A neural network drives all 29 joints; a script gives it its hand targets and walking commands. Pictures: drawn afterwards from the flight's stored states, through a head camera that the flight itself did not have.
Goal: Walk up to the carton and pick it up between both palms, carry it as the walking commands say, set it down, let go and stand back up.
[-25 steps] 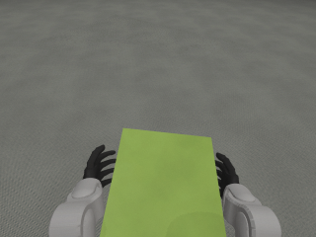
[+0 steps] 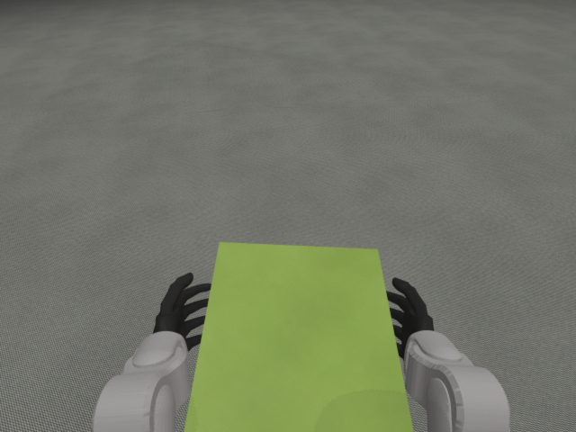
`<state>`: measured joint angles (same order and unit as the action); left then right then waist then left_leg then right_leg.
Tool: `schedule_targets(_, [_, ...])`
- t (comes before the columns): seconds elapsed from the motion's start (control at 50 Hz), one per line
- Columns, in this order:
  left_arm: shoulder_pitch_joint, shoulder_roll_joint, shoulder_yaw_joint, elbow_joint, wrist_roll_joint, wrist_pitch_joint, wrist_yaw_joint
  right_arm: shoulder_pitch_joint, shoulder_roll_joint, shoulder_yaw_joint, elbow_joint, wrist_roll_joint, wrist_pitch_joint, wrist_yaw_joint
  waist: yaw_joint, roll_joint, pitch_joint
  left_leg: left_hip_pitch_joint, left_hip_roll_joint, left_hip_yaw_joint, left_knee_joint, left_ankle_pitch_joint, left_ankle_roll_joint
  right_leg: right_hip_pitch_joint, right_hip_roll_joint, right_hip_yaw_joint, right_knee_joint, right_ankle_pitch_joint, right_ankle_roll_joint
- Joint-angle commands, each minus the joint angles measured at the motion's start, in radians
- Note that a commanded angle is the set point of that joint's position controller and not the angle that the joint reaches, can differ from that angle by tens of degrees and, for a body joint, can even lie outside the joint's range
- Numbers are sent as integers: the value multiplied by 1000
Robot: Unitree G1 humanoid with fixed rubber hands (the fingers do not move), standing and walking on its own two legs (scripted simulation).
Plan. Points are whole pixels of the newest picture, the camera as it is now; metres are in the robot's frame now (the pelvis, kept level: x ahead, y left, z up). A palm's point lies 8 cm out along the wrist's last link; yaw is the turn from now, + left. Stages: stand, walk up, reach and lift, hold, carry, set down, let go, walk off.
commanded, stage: carry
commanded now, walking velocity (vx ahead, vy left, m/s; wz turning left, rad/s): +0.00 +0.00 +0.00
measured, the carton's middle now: (291, 373) +0.23 +0.00 +0.02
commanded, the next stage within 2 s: hold in 1.42 s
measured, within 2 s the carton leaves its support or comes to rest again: neither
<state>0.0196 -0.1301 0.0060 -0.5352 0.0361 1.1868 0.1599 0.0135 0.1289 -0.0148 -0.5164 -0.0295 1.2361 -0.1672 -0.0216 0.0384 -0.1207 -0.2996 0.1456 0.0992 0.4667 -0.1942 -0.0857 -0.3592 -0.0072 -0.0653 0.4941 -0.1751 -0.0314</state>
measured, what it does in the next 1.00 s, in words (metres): stands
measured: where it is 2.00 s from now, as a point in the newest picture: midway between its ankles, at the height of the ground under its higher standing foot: outside the picture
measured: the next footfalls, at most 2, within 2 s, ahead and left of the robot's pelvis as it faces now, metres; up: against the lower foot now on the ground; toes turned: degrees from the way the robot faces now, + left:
none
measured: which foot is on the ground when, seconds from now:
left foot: down 0.00-1.00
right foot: down 0.00-1.00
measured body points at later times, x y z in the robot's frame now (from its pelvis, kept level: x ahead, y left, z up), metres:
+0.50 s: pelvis +0.00 +0.04 +0.00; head -0.03 +0.04 +0.45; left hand +0.25 +0.18 +0.10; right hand +0.24 -0.11 +0.08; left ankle +0.02 +0.18 -0.74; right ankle +0.05 -0.10 -0.74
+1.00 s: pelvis +0.02 +0.04 +0.00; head +0.00 +0.03 +0.45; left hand +0.28 +0.18 +0.09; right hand +0.27 -0.11 +0.08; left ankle +0.02 +0.18 -0.74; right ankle +0.05 -0.10 -0.74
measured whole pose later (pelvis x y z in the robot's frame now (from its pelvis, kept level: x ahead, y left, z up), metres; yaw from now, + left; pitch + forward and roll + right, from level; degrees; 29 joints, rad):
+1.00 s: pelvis +0.02 +0.04 +0.00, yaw +0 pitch +3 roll +0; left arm -0.04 -0.13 0.02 -0.45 0.05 1.17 0.16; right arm -0.01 0.13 -0.03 -0.44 -0.04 1.19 -0.16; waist -0.01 0.01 -0.11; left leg -0.29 0.09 0.13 0.52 -0.26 -0.04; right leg -0.35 -0.07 -0.03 0.53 -0.22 0.04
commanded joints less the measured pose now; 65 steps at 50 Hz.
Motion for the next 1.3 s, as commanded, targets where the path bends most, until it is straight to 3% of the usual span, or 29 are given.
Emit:
schedule_targets(0.0, [-404, -801, -560, -61, -254, 0, -132, -429, 775, 589, -130, 267, -44, 132, 3, -92, -152, 64, 1, -3, -48, -81, 32, 30, -147, 139, -179, -112, -8])
schedule_targets(0.06, [-411, -800, -555, -35, -250, 1, -134, -453, 764, 580, -127, 258, -46, 129, 3, -91, -127, 49, 5, -7, -66, -97, 35, 13, -134, 122, -168, -150, 1])
schedule_targets(0.16, [-429, -811, -563, -49, -252, -9, -129, -461, 779, 575, -119, 266, -54, 132, 8, -69, -150, 8, 19, -33, -108, -149, 47, 59, -124, 107, -125, -109, 10])
schedule_targets(0.22, [-438, -817, -572, -57, -247, -13, -124, -481, 784, 574, -123, 278, -61, 138, 12, -11, -162, -8, 28, -47, -136, -183, 55, 82, -114, 91, -85, -80, 13])
schedule_targets(0.32, [-441, -811, -583, -67, -249, -16, -119, -458, 780, 563, -101, 274, -64, 140, 15, 12, -173, -17, 35, -48, -133, -181, 58, 88, -110, 81, -57, -36, 18])
schedule_targets(0.42, [-446, -812, -588, -59, -251, -16, -120, -463, 777, 557, -97, 266, -69, 139, 17, 13, -186, 5, 32, -43, -106, -130, 64, 86, -115, 81, -43, 17, 22])
schedule_targets(0.64, [-424, -826, -570, -19, -258, -26, -137, -473, 786, 570, -104, 256, -77, 133, 14, -76, -212, 47, 15, -31, -30, 1, 69, 105, -133, 88, -26, 170, 26])
schedule_targets(0.72, [-439, -829, -573, -34, -257, -33, -135, -474, 798, 572, -92, 262, -80, 138, 12, -57, -219, 58, 14, -29, -24, 36, 66, 119, -135, 85, -16, 202, 25])
schedule_targets(0.98, [-432, -829, -565, -17, -245, -39, -135, -473, 798, 569, -77, 265, -89, 143, 12, -41, -216, 73, 16, -33, -18, 64, 63, 125, -129, 85, -21, 217, 18])
schedule_targets(1.1, [-451, -788, -522, 64, -216, -61, -140, -471, 763, 514, 20, 227, -112, 147, 13, -35, -195, 61, 17, -35, -29, 31, 61, 123, -119, 81, -25, 181, 18])
schedule_targets(1.16, [-464, -840, -558, 9, -247, -59, -144, -501, 807, 556, -55, 257, -114, 147, 15, -41, -182, 54, 19, -37, -40, 4, 62, 122, -117, 84, -34, 155, 21])
schedule_targets(1.24, [-450, -783, -491, 124, -199, -82, -147, -494, 752, 498, 52, 215, -137, 150, 15, -38, -186, 51, 17, -36, -45, -17, 64, 129, -114, 85, -39, 138, 19])
schedule_targets(1.28, [-479, -844, -557, 13, -244, -86, -146, -504, 816, 555, -41, 253, -138, 151, 15, -35, -192, 59, 15, -33, -40, -17, 62, 128, -116, 87, -38, 139, 17])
